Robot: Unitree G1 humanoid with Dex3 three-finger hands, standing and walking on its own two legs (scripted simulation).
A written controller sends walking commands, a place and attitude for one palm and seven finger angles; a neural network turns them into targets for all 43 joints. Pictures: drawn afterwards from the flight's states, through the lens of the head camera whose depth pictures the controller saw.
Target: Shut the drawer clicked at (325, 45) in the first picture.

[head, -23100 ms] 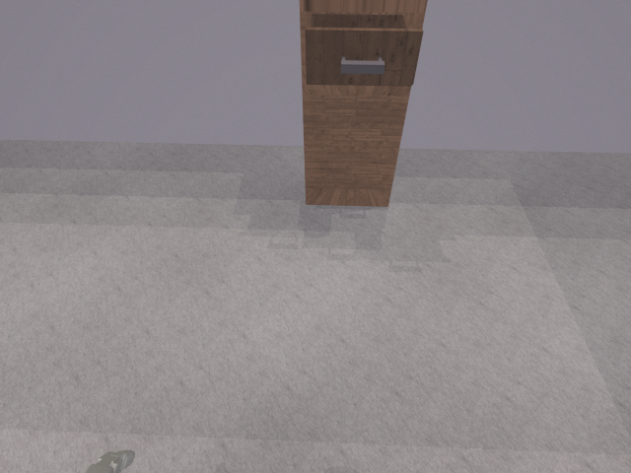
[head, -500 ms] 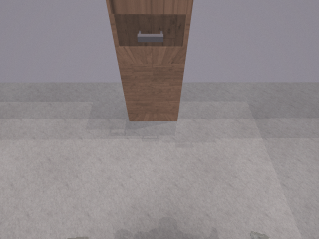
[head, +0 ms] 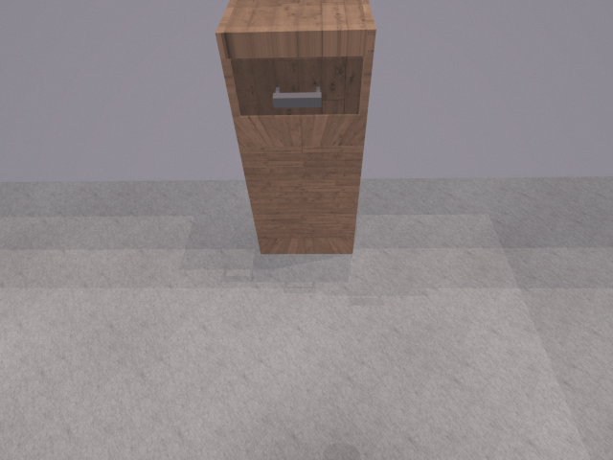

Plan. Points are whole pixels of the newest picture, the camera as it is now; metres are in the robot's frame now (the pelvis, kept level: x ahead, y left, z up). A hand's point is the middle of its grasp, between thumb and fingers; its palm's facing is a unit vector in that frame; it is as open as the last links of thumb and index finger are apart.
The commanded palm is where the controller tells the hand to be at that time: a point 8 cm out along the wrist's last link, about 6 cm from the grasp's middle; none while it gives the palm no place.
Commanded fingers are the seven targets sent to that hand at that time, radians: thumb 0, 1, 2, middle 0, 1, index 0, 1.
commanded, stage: let the arm hang, fingers relaxed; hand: left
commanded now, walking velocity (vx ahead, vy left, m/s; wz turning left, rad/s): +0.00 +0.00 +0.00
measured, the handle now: (297, 95) +0.97 +0.09 -0.03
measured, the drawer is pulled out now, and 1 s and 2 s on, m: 0.00 0.00 0.00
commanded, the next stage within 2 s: look to check the result in 0.30 s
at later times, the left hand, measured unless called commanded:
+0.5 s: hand out of the picture +0.10 +0.23 -0.15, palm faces -0.03 -0.95 -0.32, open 7.4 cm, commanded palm none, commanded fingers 0.00 0.90 0.90 -0.20 -0.30 -0.20 -0.30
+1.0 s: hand out of the picture +0.12 +0.23 -0.15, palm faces -0.02 -0.94 -0.34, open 7.4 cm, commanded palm none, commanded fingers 0.00 0.90 0.90 -0.20 -0.30 -0.20 -0.30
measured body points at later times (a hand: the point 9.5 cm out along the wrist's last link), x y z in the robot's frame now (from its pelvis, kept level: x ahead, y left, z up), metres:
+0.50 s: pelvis +0.03 -0.01 +0.00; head +0.05 -0.02 +0.45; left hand +0.11 +0.28 -0.13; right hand +0.09 -0.30 -0.14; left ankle +0.02 +0.12 -0.75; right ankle +0.02 -0.10 -0.75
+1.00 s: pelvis +0.04 -0.01 +0.00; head +0.06 -0.03 +0.45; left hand +0.13 +0.28 -0.12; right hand +0.11 -0.30 -0.14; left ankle +0.02 +0.12 -0.75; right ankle +0.02 -0.10 -0.75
